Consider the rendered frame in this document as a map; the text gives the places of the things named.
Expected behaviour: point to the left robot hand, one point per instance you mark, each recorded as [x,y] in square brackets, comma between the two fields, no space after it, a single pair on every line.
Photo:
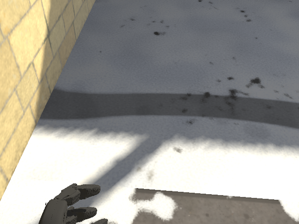
[56,211]

